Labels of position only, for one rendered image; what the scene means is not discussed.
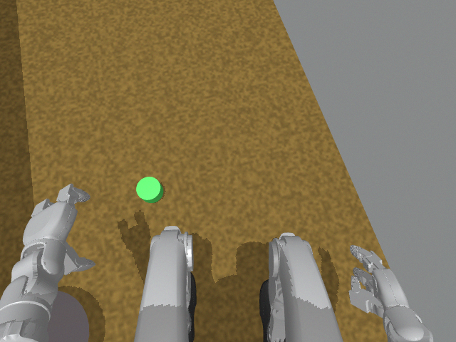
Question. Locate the right robot hand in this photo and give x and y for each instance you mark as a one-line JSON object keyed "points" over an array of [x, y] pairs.
{"points": [[383, 290]]}

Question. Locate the left robot hand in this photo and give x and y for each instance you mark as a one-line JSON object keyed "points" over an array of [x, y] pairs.
{"points": [[54, 221]]}

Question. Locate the left robot arm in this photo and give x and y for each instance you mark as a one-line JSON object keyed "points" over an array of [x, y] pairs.
{"points": [[27, 302]]}

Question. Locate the right robot arm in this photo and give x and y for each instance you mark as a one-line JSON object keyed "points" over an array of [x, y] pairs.
{"points": [[402, 324]]}

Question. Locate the right robot foot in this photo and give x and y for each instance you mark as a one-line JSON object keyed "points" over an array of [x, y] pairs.
{"points": [[265, 309]]}

